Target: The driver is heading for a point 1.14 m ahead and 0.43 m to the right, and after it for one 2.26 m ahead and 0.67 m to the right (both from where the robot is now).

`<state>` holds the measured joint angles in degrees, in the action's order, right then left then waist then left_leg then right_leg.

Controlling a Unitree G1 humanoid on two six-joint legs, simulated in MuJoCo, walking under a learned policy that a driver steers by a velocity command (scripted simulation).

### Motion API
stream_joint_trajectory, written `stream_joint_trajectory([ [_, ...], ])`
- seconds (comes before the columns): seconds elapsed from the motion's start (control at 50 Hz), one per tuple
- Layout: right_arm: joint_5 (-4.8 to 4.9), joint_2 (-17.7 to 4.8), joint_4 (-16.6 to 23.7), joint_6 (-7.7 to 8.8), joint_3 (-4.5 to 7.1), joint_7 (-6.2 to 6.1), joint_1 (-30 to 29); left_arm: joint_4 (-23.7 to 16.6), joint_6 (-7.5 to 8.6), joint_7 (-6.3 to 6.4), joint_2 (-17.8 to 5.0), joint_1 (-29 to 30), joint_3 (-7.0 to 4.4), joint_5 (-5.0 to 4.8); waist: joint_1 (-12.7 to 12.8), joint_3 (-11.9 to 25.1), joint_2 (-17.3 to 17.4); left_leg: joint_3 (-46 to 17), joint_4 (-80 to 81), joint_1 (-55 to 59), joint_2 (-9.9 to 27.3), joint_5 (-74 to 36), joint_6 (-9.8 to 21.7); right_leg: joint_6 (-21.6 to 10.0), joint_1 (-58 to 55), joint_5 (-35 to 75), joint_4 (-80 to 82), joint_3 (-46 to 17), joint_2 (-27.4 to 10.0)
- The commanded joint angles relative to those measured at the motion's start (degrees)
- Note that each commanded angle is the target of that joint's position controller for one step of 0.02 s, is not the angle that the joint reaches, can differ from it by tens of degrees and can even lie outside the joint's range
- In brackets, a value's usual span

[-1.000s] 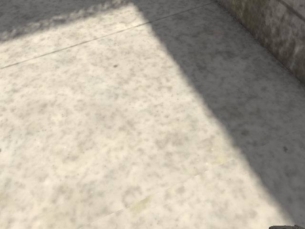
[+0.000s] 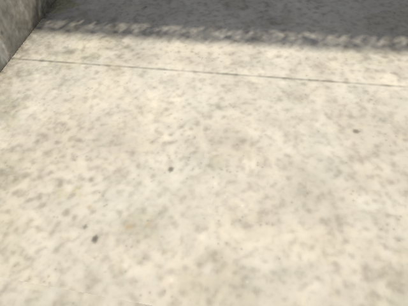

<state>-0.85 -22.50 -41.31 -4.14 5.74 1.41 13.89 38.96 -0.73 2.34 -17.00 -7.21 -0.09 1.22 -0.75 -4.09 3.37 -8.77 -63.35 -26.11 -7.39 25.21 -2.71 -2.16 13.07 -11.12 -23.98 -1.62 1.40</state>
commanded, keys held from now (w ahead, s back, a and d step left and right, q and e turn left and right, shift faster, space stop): e+shift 0.80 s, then w+e+shift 0.04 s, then w+q+shift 0.16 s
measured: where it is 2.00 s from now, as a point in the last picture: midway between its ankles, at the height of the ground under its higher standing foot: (291, 203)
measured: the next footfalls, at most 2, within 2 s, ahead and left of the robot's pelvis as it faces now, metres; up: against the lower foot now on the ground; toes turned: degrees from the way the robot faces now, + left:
left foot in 0.22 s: +0.04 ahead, +0.11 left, +0.00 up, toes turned -10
right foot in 0.62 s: +0.01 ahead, -0.11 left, +0.00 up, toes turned -29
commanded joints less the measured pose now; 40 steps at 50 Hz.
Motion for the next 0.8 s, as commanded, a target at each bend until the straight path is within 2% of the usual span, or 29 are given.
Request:
stream_joint_trajectory([
  [0.02, 0.45, -1.8, 2.5, 0.01, -0.18, -0.06, 0.9, -0.8, 1.3, -0.62, -7.1, -3.6, -2.02, -0.04, 1.1, 5.5, -11.5, -0.1, 0.7, -0.9, -0.5, 0.3, -0.2, -9.5, -5.6, 23.7, 5.0, -10.6, -12.3],
  [0.06, 0.2, 0.9, 1.4, -0.4, -1.77, -0.71, 0.7, 0.5, 1.95, -1.21, -5.0, -2.7, -1.04, -0.09, 0.1, 6.1, -12.6, 0.2, 14.1, 4.2, 1.3, 0.3, 0.4, -8.4, -5.3, 19.1, 5.3, -10.7, -10.8],
  [0.08, -0.13, 1.4, 1.2, -0.58, -2.38, -1.05, 0.1, 0.9, 1.8, -1.61, -5.7, -2.0, -1.2, -0.15, -0.2, 5.6, -14.7, 4.9, 20.7, 7.0, 3.0, 1.3, 0.4, -8.1, -4.7, 16.6, 5.6, -11.3, -9.6],
  [0.12, 0.2, 0.1, 1.5, -0.52, -2.38, -2.4, -2.4, 2.1, 0.71, -2.51, -10.5, -5.6, -3.26, 0.18, 1.9, 3.9, -17.4, 8.3, 26.3, 8.6, 1.1, 2.1, 0.7, -8.8, -4.6, 20.7, 3.7, -15.6, -9.1],
  [0.14, 0.51, -0.3, 1.4, -0.31, -2.4, -2.87, -2.0, 2.6, 0.27, -2.9, -11.5, -6.9, -3.84, 0.03, 1.7, 4.1, -16.8, 7.8, 29.4, 9.2, 0.9, 0.3, 1.1, -8.9, -5.2, 24.5, 2.6, -17.8, -9.6],
  [0.18, 0.66, -0.1, 0.7, 0.82, -2.65, -3.61, 0.8, 2.7, -0.24, -3.15, -11.8, -6.1, -4.52, -0.79, -0.8, 5.4, -14.2, 7.0, 40.7, 14.8, 1.4, -8.1, 2.2, -6.8, -4.3, 27.3, -0.4, -20.2, -8.9],
  [0.2, 0.25, -1.4, 0.2, 1.75, -2.43, -4.06, 2.7, 2.3, -0.26, -2.92, -10.9, -5.2, -4.58, -1.3, -1.9, 7.0, -12.4, 4.8, 46.0, 21.8, 4.1, -13.5, 3.2, -4.3, 0.0, 22.3, -2.2, -20.2, -7.7],
  [0.22, -0.77, -5.0, 0.2, 2.5, -1.72, -4.65, 4.1, 1.2, 0.07, -2.81, -7.8, -5.4, -3.97, -2.01, -1.9, 9.3, -5.5, -2.2, 47.7, 30.3, 13.6, -13.7, 5.4, -1.3, 8.3, 9.4, -8.1, -17.0, -4.7],
  [0.24, -0.59, -10.6, 0.9, 2.18, -0.57, -4.77, 0.3, -0.8, 0.19, -2.64, -3.3, -5.7, -2.96, -2.59, -0.4, 6.3, 10.0, -13.3, 49.1, 28.6, 26.4, -27.1, 11.8, 1.3, 18.4, -13.0, -17.7, -4.1, 4.7],
  [0.26, -0.56, -6.8, 1.4, 2.08, -1.09, -4.43, -0.6, 0.8, -0.58, -1.88, -8.0, -6.8, -4.32, -0.75, -1.3, 6.3, 7.2, -11.8, 46.5, 23.4, 30.6, -37.4, 17.3, 1.7, 16.4, -24.4, -32.0, -0.9, 2.0],
  [0.28, -0.29, -1.8, 2.7, 2.23, -2.63, -4.14, -3.5, 2.4, -1.3, -1.9, -8.8, -9.0, -5.22, -0.61, 1.0, 4.8, 3.2, -7.0, 46.0, 21.3, 27.9, -40.5, 17.3, 1.6, 16.0, -22.8, -37.6, -1.3, 0.9],
  [0.3, -0.34, 0.7, 3.5, 2.21, -3.43, -4.13, -6.5, 3.7, -2.1, -2.2, -8.2, -10.5, -5.51, -0.48, 2.4, 3.0, 2.1, -1.7, 45.5, 19.6, 24.3, -40.6, 15.3, 2.2, 15.9, -19.6, -41.1, -1.0, 0.1],
  [0.32, -0.56, 1.3, 3.9, 2.3, -3.75, -4.44, -7.8, 3.8, -2.78, -2.79, -7.8, -10.7, -5.69, -0.39, 2.9, 2.5, 3.9, 2.0, 45.4, 20.0, 21.8, -40.5, 13.6, 2.7, 16.9, -16.8, -42.3, -0.3, -0.2],
  [0.34, -0.71, 1.0, 3.7, 2.47, -3.69, -4.73, -7.4, 3.5, -3.22, -3.56, -7.1, -10.4, -5.58, -0.38, 2.6, 2.4, 5.7, 4.6, 44.9, 21.4, 20.5, -42.4, 13.1, 3.6, 18.1, -15.3, -41.7, 0.5, -0.5],
  [0.36, -0.86, 0.5, 3.5, 2.5, -3.5, -4.77, -6.2, 3.1, -3.42, -4.16, -6.5, -9.5, -5.4, -0.57, 1.6, 2.4, 6.0, 6.3, 44.5, 22.8, 19.9, -42.9, 13.0, 4.4, 18.8, -14.2, -40.7, 1.5, -0.6],
  [0.44, -1.07, -0.9, 2.3, 2.87, -2.59, -4.43, -2.3, -0.4, -3.94, -5.49, -4.4, -4.4, -4.74, -0.81, -1.1, 3.1, 5.5, 8.4, 43.0, 26.9, 23.0, -43.0, 13.9, 5.0, 19.0, -13.5, -31.9, 3.3, -2.2],
  [0.48, -1.12, -1.9, 2.3, 3.24, -2.13, -3.82, -2.4, -2.1, -4.1, -5.89, -3.6, -2.9, -4.42, -0.86, -1.3, 3.5, 6.0, 10.5, 41.8, 25.4, 23.8, -43.5, 13.2, 3.9, 15.2, -13.5, -26.3, 4.7, -2.5],
  [0.52, -1.04, -2.9, 2.3, 3.51, -1.6, -3.12, -2.9, -3.2, -4.12, -6.01, -3.7, -2.6, -4.47, -1.17, -0.9, 4.2, 6.6, 12.7, 39.8, 23.2, 24.3, -44.5, 12.0, 2.5, 10.4, -13.5, -21.6, 6.9, -1.8],
  [0.58, 0.0, -4.0, 2.5, 3.76, -0.9, -2.28, -3.0, -4.4, -4.01, -5.83, -4.3, -3.2, -4.97, -1.01, 0.2, 5.2, 6.1, 15.1, 33.7, 21.0, 25.5, -42.5, 9.5, 0.5, 4.7, -12.2, -13.7, 8.4, -0.6],
  [0.6, 0.64, -4.1, 2.4, 3.68, -0.7, -2.0, -3.4, -3.8, -3.6, -5.38, -4.4, -6.3, -5.24, -0.48, 2.6, 6.3, 3.1, 17.6, 27.2, 17.6, 24.8, -39.6, 7.2, -0.5, -1.2, -7.0, -7.1, 7.9, 0.1],
  [0.62, 0.94, -3.8, 2.2, 3.77, -0.66, -1.63, -1.5, -2.4, -2.73, -4.32, -7.7, -11.6, -6.35, 0.45, 5.7, 8.9, -5.3, 20.1, 14.5, 9.3, 21.5, -29.6, 3.5, -2.8, -11.1, 1.2, 1.0, -0.9, -2.4],
  [0.64, -0.1, 2.4, 6.9, 3.45, -2.34, -1.18, -1.8, -3.6, -2.05, -3.45, -19.1, -12.8, -8.69, -0.08, 3.5, 9.3, -22.5, 21.3, -0.4, -10.7, 10.2, 12.6, -1.6, -10.9, -19.0, 28.8, 2.8, -29.2, -21.5],
  [0.66, -1.79, 0.5, 8.2, 2.56, -2.5, -2.03, -7.4, -3.4, -1.9, -3.61, -18.4, -17.7, -9.36, -1.75, 8.8, 13.8, -13.9, 8.2, -6.3, -12.2, 8.5, 15.5, -1.4, -17.6, -18.3, 31.1, 3.3, -31.9, -23.0],
  [0.68, -1.11, 0.0, 8.0, 2.35, -2.38, -2.25, -7.6, -3.1, -2.06, -3.37, -16.0, -14.9, -8.56, -1.49, 6.5, 9.7, -11.0, 6.1, -7.3, -13.5, 9.8, 10.6, -0.9, -17.4, -15.7, 23.2, 3.9, -27.5, -20.4],
  [0.7, -0.52, -0.7, 7.1, 2.65, -2.19, -2.33, -7.2, -3.8, -2.56, -2.92, -13.0, -9.8, -7.7, -1.4, 4.1, 4.5, -8.8, 5.7, -4.6, -13.0, 11.2, 4.0, -0.5, -15.0, -10.8, 16.5, 5.2, -22.8, -16.5],
  [0.72, -0.72, -1.5, 6.8, 2.91, -1.89, -2.46, -7.0, -4.7, -2.84, -2.56, -11.2, -5.5, -7.01, -1.55, 2.1, 2.8, -9.0, 5.7, -1.2, -11.6, 11.6, -0.4, -0.4, -12.3, -8.0, 13.7, 5.8, -20.0, -12.5],
  [0.74, -1.4, -2.2, 5.9, 2.75, -1.7, -2.46, -5.2, -5.5, -2.9, -2.33, -9.9, -3.4, -6.62, -1.61, 1.2, 3.4, -9.9, 6.3, -0.4, -9.0, 11.0, -2.8, -0.6, -11.3, -6.3, 16.4, 5.4, -18.0, -10.2],
  [0.76, -1.7, -2.1, 5.2, 2.43, -1.72, -2.28, -3.8, -5.5, -2.79, -2.54, -10.0, -3.6, -6.48, -1.46, 0.8, 5.0, -8.9, 6.4, -0.3, -7.4, 10.0, -3.8, -0.8, -10.9, -5.9, 19.3, 4.8, -17.3, -9.3],
  [0.8, -1.35, -0.9, 5.1, 2.03, -2.04, -2.0, -3.3, -4.8, -2.3, -2.88, -11.4, -5.5, -6.97, -1.3, 0.9, 6.6, -6.9, 6.1, 2.3, -6.7, 9.0, -4.4, -1.1, -10.5, -6.2, 20.7, 3.7, -18.1, -8.6],
])
Velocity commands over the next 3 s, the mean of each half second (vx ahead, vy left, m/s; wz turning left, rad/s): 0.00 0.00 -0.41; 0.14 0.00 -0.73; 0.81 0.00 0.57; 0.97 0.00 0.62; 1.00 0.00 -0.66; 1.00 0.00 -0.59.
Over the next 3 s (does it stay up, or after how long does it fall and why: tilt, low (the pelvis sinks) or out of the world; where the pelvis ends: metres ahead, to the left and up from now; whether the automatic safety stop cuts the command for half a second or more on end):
stays up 1.71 -0.49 -0.03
